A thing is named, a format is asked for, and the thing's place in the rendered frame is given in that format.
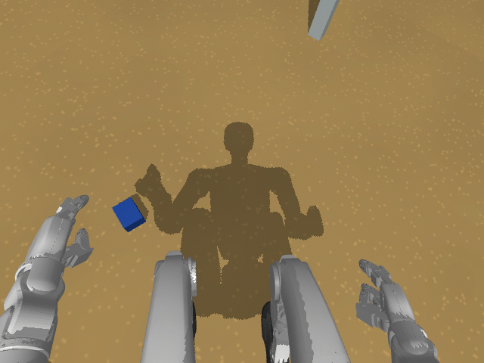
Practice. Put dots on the left robot hand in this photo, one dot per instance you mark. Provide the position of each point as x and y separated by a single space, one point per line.
51 239

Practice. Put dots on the left robot arm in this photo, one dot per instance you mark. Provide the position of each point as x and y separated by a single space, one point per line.
28 325

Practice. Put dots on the right robot hand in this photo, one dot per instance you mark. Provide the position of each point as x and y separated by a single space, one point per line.
386 306

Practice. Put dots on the small box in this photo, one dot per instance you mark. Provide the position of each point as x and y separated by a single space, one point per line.
128 214

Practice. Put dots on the right robot foot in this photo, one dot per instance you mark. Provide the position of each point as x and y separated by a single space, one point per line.
267 331

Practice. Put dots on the right robot arm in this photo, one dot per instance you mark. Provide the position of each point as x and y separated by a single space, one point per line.
409 344

